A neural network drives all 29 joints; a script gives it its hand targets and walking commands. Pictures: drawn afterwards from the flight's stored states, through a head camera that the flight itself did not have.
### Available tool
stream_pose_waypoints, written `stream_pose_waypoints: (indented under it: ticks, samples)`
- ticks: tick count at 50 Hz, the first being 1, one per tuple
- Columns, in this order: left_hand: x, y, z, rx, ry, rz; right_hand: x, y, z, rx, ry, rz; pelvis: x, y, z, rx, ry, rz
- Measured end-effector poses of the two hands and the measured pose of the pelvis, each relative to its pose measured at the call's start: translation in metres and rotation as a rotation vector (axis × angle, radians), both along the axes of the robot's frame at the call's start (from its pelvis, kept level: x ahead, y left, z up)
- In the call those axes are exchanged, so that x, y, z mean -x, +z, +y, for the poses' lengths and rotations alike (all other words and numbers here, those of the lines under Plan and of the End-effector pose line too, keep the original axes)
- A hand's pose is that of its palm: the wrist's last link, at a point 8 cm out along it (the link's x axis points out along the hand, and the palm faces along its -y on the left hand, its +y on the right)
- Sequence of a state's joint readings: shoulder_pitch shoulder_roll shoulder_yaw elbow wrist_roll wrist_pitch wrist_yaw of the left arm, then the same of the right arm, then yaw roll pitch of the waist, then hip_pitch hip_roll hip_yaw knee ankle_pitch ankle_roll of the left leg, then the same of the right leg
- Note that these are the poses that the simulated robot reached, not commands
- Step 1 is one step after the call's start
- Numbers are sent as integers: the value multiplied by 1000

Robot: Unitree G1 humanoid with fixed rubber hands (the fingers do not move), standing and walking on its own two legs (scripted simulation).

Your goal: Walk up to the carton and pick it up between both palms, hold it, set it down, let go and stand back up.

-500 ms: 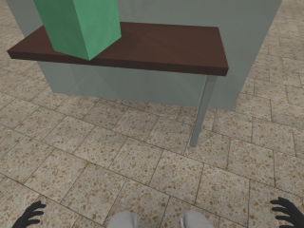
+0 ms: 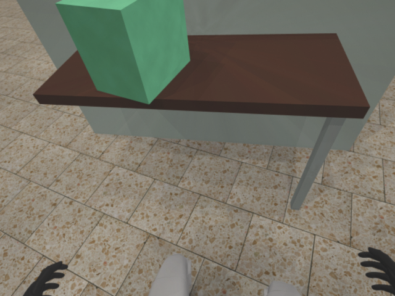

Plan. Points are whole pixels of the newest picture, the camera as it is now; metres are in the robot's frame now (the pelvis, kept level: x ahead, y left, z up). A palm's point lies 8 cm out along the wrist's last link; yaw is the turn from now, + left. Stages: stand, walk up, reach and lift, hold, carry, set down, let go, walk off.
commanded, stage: walk up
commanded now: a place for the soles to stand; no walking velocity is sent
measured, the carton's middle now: (135, 37) +0.82 +0.26 +0.14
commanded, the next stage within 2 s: none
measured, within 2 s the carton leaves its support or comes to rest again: neither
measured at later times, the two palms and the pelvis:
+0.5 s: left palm (26, 214) +0.28 +0.46 -0.03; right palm (310, 234) +0.25 -0.20 -0.07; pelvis +0.17 +0.14 +0.00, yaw -1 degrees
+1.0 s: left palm (23, 160) +0.46 +0.58 -0.04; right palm (238, 185) +0.37 -0.05 -0.05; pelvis +0.30 +0.28 +0.01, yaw -6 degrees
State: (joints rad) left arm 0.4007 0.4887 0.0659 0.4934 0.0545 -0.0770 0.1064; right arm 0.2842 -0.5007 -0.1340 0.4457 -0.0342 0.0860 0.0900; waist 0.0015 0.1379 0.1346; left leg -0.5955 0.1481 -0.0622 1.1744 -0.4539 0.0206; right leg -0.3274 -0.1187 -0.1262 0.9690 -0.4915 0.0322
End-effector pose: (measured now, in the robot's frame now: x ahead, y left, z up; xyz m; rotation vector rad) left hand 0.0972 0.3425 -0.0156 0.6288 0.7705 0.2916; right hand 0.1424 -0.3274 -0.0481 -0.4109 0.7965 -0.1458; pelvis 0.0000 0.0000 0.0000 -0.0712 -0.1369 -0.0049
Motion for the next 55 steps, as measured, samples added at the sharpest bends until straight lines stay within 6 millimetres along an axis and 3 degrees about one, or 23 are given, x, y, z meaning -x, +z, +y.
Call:
stream_pose_waypoints:
  ticks: [3, 6, 10, 16, 20, 24, 31, 34, 36, 40, 45, 55]
  samples:
    - [-12, -10, 37, 2, 28, 9, -43, 10, 29, 10, 40, -61, -23, -7, 29, -21, 5, 1]
    - [-37, -25, 68, 33, 64, 19, -64, 9, 53, 25, 41, -87, -46, -16, 57, -63, -5, 1]
    - [-87, -31, 79, 83, 40, 8, -60, 6, 74, 31, -31, -53, -71, -12, 76, -76, -29, 4]
    - [-160, -24, 67, 133, -80, 22, -42, 0, 83, 30, -162, 38, -108, 2, 95, -82, -70, 4]
    - [-183, -22, 77, 95, -111, 21, -53, -17, 94, 20, -187, 104, -134, -2, 108, -45, -56, 21]
    - [-185, -12, 106, 51, -68, 22, -95, -20, 119, 5, -142, 114, -159, 1, 132, -14, -31, 17]
    - [-186, -6, 182, 16, 22, 56, -203, -6, 188, -11, -3, 16, -202, 1, 185, -16, 1, 10]
    - [-200, -16, 218, 17, 44, 84, -242, -3, 221, -17, 30, -34, -223, -6, 214, -56, -5, 5]
    - [-216, -23, 236, 35, 66, 92, -256, -3, 238, -14, 30, -56, -235, -10, 232, -68, -16, 9]
    - [-266, -25, 254, 60, 45, 69, -254, -2, 256, -9, -38, -34, -255, -5, 251, -71, -43, 7]
    - [-328, -23, 248, 113, -44, 65, -233, -2, 263, 13, -140, 44, -277, 7, 267, -87, -80, 3]
    - [-399, -22, 234, 220, -119, 121, -229, 1, 290, -31, -241, 151, -314, 33, 291, -81, -130, 33]
